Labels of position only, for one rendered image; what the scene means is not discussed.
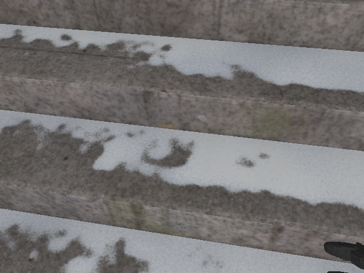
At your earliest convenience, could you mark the robot right hand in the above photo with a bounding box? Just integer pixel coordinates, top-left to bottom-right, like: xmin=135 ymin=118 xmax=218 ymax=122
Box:
xmin=324 ymin=242 xmax=364 ymax=273

